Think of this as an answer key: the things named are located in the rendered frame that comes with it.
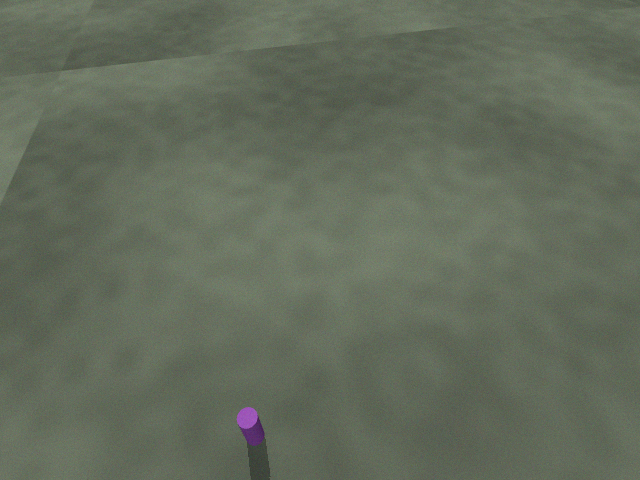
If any can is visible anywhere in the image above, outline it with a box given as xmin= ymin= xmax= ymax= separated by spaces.
xmin=237 ymin=407 xmax=265 ymax=446

